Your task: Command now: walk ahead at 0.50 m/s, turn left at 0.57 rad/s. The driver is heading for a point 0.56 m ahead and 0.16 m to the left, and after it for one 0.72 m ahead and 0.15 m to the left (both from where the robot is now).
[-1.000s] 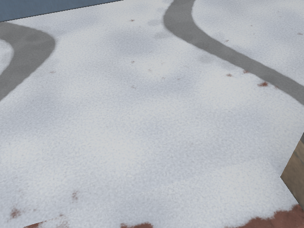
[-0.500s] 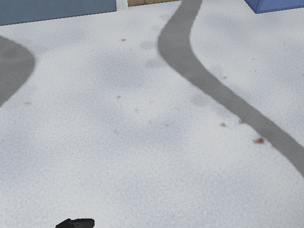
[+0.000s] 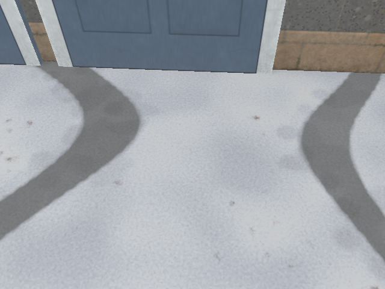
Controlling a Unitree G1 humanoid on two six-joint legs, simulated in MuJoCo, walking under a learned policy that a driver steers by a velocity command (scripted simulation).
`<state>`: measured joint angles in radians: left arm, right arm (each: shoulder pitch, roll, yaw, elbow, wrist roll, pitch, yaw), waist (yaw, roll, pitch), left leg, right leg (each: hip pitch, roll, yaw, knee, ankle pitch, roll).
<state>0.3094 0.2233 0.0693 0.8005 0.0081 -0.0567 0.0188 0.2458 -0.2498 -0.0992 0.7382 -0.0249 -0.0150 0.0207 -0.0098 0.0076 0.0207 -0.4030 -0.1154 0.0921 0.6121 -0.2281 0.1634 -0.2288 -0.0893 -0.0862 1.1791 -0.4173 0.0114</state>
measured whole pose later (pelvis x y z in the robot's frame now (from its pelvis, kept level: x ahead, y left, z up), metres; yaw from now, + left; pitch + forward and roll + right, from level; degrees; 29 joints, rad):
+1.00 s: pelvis +0.21 -0.02 +0.02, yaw +37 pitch +1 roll -2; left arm 0.23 0.30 0.07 0.67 0.02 0.06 0.02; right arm 0.31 -0.27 -0.05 0.70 -0.03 0.06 0.01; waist -0.01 -0.04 0.01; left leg -0.25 -0.05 -0.07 0.50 -0.26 0.06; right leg -0.55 -0.02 -0.01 1.03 -0.36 0.03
